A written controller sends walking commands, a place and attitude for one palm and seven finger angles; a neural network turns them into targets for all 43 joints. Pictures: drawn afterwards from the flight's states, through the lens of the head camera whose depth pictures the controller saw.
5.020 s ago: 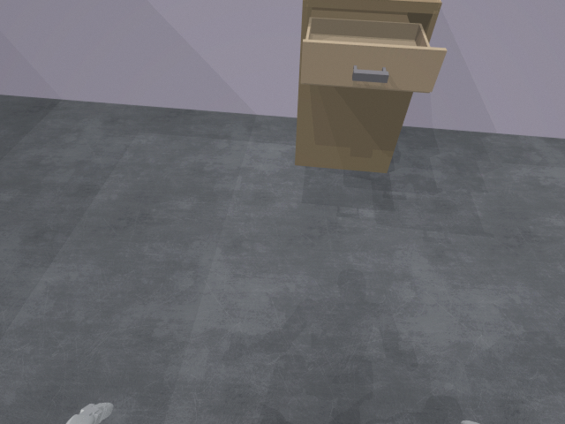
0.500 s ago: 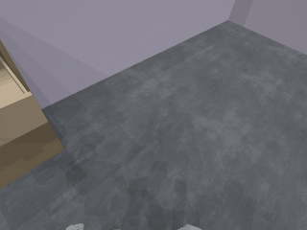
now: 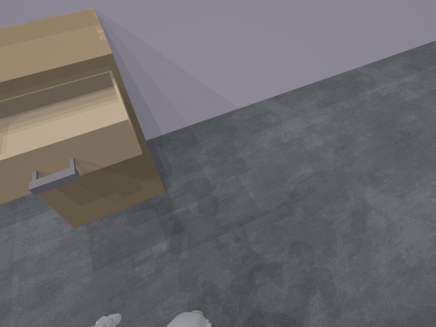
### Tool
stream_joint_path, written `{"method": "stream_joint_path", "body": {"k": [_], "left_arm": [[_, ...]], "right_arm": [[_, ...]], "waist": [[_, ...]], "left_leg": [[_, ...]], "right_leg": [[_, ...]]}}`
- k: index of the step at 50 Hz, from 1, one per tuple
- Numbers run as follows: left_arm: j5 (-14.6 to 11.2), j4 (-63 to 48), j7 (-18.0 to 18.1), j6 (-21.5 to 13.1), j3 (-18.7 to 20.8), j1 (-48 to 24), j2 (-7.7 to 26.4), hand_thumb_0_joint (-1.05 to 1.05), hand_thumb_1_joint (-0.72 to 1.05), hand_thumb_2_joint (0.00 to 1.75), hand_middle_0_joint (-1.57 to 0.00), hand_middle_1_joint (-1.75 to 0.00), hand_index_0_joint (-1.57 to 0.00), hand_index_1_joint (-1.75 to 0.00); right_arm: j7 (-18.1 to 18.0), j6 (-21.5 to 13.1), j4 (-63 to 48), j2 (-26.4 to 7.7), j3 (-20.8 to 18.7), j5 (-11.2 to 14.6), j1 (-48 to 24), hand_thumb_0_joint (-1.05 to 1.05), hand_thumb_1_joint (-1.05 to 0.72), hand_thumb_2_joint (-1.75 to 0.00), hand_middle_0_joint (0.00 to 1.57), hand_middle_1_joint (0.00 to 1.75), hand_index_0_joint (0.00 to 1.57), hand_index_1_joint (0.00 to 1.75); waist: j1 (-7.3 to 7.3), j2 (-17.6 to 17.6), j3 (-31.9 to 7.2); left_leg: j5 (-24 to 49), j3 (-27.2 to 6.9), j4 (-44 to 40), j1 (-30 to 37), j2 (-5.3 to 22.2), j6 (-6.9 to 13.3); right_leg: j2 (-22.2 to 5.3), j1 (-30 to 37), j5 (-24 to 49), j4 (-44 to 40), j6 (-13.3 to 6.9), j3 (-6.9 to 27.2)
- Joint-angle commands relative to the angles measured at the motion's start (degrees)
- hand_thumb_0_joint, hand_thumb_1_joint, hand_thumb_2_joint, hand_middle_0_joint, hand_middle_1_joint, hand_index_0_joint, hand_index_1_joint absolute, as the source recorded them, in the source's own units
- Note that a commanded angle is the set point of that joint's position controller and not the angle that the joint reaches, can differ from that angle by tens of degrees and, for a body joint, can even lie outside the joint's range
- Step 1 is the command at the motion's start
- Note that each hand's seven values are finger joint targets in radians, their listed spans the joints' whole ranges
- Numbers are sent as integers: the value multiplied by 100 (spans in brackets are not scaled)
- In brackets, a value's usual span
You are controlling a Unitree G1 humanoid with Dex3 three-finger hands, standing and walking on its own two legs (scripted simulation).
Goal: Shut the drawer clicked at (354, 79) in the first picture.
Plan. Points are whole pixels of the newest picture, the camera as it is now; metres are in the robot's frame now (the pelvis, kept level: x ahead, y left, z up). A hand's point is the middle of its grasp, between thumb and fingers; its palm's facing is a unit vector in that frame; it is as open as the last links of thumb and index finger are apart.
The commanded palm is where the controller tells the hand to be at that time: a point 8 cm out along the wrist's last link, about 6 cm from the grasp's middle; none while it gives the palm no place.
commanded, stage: turn to face it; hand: left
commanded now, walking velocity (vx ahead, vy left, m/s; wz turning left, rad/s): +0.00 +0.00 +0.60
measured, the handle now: (54, 174) +0.47 +0.46 -0.05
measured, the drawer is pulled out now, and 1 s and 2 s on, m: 0.30 0.30 0.30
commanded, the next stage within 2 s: take the last steps up to it in 0.68 s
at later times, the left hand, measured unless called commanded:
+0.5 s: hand out of the picture -0.04 +0.26 -0.17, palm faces +0.33 -0.90 -0.27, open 7.4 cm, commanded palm none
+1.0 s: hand out of the picture -0.05 +0.19 -0.14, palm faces +0.46 -0.85 -0.24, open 7.3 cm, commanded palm none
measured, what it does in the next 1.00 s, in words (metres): steps on the spot, turning left: left foot, then right foot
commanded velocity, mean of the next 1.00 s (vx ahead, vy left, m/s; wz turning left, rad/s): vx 0.07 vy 0.00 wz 0.29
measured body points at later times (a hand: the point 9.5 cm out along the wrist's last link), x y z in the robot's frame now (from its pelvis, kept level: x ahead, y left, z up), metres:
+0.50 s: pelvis -0.01 +0.03 +0.00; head +0.02 +0.07 +0.45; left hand -0.06 +0.31 -0.15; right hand +0.16 -0.17 -0.12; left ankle -0.06 +0.13 -0.73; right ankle +0.01 -0.12 -0.66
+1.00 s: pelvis +0.00 +0.00 +0.01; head +0.01 -0.02 +0.46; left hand -0.07 +0.23 -0.12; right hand +0.13 -0.21 -0.15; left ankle -0.09 +0.13 -0.67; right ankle +0.04 -0.09 -0.73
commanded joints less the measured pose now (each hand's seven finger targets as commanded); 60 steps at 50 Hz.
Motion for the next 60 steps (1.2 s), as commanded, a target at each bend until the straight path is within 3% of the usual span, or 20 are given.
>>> {"method": "stream_joint_path", "body": {"k": [1, 11, 14, 15, 16, 17, 19, 23, 29, 34, 35, 36, 37, 38, 41, 44, 52, 57, 58, 60], "left_arm": [[5, -494, 91, -172, 219, -272, 1006, 0, 90, 90, -20, -30, -20, -30], [67, -145, 63, -100, 342, 622, 1441, 0, 90, 90, -20, -30, -20, -30], [32, -13, 41, -63, 362, 613, 1450, 0, 90, 90, -20, -30, -20, -30], [-26, -19, 23, -38, 365, 585, 1400, 0, 90, 90, -20, -30, -20, -30], [-68, -172, -9, -13, 348, 609, 1121, 0, 90, 90, -20, -30, -20, -30], [-44, -442, -33, -3, 188, 284, 761, 0, 90, 90, -20, -30, -20, -30], [-44, -376, 39, 57, 184, -191, 788, 0, 90, 90, -20, -30, -20, -30], [-66, -12, -44, 79, 190, 162, 800, 0, 90, 90, -20, -30, -20, -30], [-81, -60, -24, 84, 137, -26, 698, 0, 90, 90, -20, -30, -20, -30], [-93, 59, 17, -39, 128, 392, 670, 0, 90, 90, -20, -30, -20, -30], [-86, 116, 38, -96, 150, 594, 748, 0, 90, 90, -20, -30, -20, -30], [-25, 162, 73, -173, 193, 721, 1057, 0, 90, 90, -20, -30, -20, -30], [34, 157, 94, -209, 268, 779, 1512, 0, 90, 90, -20, -30, -20, -30], [-24, 134, 85, -202, 259, 857, 1489, 0, 90, 90, -20, -30, -20, -30], [-18, 63, 78, -186, 183, 234, 991, 0, 90, 90, -20, -30, -20, -30], [5, 177, 46, -286, 162, 374, 852, 0, 90, 90, -20, -30, -20, -30], [62, 856, -25, -384, 151, 1321, 852, 0, 90, 90, -20, -30, -20, -30], [-9, 1097, -57, -327, 146, 1123, 772, 0, 90, 90, -20, -30, -20, -30], [-34, 1110, -73, -314, 106, 1092, 585, 0, 90, 90, -20, -30, -20, -30], [-22, 831, -119, -297, -5, 791, 95, 0, 90, 90, -20, -30, -20, -30]], "right_arm": [[101, -85, -407, -411, -59, -45, -47, 0, -90, -90, 20, 30, 20, 30], [110, -164, -612, -171, 143, 37, -814, 0, -90, -90, 20, 30, 20, 30], [71, -242, -506, -223, 159, 42, -400, 0, -90, -90, 20, 30, 20, 30], [63, -284, -432, -405, 117, 25, -105, 0, -90, -90, 20, 30, 20, 30], [31, -350, -400, -991, -22, -20, 217, 0, -90, -90, 20, 30, 20, 30], [-7, -331, -339, -1492, -130, 8, 586, 0, -90, -90, 20, 30, 20, 30], [-149, -339, -166, -1261, -75, 6, 701, 0, -90, -90, 20, 30, 20, 30], [-176, -370, -322, -770, 111, -6, -107, 0, -90, -90, 20, 30, 20, 30], [-171, -324, -190, -767, 102, -22, 93, 0, -90, -90, 20, 30, 20, 30], [-158, -296, -149, -690, 83, -8, -76, 0, -90, -90, 20, 30, 20, 30], [-143, -305, -146, -600, 101, 20, -98, 0, -90, -90, 20, 30, 20, 30], [-114, -327, -140, -302, 138, 75, 46, 0, -90, -90, 20, 30, 20, 30], [-95, -317, -284, 43, 207, 96, 54, 0, -90, -90, 20, 30, 20, 30], [-140, -195, -257, -240, 126, 37, -18, 0, -90, -90, 20, 30, 20, 30], [-54, -139, 74, -188, 100, -17, 125, 0, -90, -90, 20, 30, 20, 30], [23, -191, 205, -106, 102, -66, 305, 0, -90, -90, 20, 30, 20, 30], [59, -412, 200, 216, 228, -48, -137, 0, -90, -90, 20, 30, 20, 30], [-20, -571, 553, 312, 306, -23, 627, 0, -90, -90, 20, 30, 20, 30], [-75, -632, 704, 147, 288, -9, 991, 0, -90, -90, 20, 30, 20, 30], [-176, -635, 937, -740, 92, -66, 2059, 0, -90, -90, 20, 30, 20, 30]], "waist": [[-139, -1266, -23], [424, -1586, -517], [253, -1586, -786], [53, -1184, -924], [-137, 198, -1219], [-354, 1414, -1151], [-387, 907, -1068], [4, 557, -553], [-100, 501, -490], [126, 480, -532], [253, 252, -590], [262, -582, -730], [268, -1933, -638], [376, -1981, -704], [94, -1156, -117], [99, -1280, -3], [436, -1268, 47], [29, -1093, -57], [-135, -547, -133], [-563, 1399, 15]], "left_leg": [[366, 253, 1636, -510, 453, -195], [-237, 957, -895, 306, 454, -202], [540, 1122, -2376, 1179, 331, -90], [1365, 1029, -3127, 1935, 430, -6], [2864, -411, -3378, 3057, 1570, 469], [5311, -1671, -3319, 3425, 2803, 1274], [5472, -1295, -3074, 3080, 2509, 1473], [4708, -356, -3249, 2303, 1637, 1054], [4153, -667, -3336, 2255, 1649, 1178], [3808, -873, -2940, 1772, 1426, 966], [3239, -765, -2655, 1456, 1259, 751], [2045, -342, -1954, 812, 801, 381], [-554, 344, -908, -49, 37, 40], [-1062, -90, -63, 213, 217, 81], [-11, 68, 1134, 13, 418, 37], [527, 329, 902, -46, 577, -16], [175, 832, -1189, 227, 656, 87], [803, 1272, -2878, 2017, 440, 166], [693, 1045, -3254, 2803, 599, 186], [-809, -1779, -4547, 3332, 2654, 982]], "right_leg": [[-1540, 66, 983, -1573, -547, 832], [-1927, 1098, 2563, -966, -702, 174], [-1752, 1102, 2950, -251, -339, -229], [-1660, 645, 2628, 316, -66, -442], [-1129, -659, 990, 1457, 330, -676], [-590, -1977, -2133, 2476, 599, -440], [-540, -2084, -1738, 3319, 514, 300], [-395, -1498, -746, 3023, 556, 256], [-149, -998, -856, 1830, 505, 202], [81, 172, 59, -19, 373, 105], [-48, 760, 696, -804, 358, 162], [-824, 1474, 1479, -1261, 163, 919], [-2140, 1637, 2410, -1460, -469, 2125], [-2347, 901, 2253, -1624, -801, 2198], [-1597, 398, 610, -1873, -762, 1412], [-1416, 383, -567, -2225, -576, 1037], [-1499, 874, -849, -2417, -827, 1167], [-1078, -54, -1140, -1835, -567, 625], [-869, -617, -1133, -1299, -401, 429], [52, -2233, -1469, 1363, 12, -443]]}}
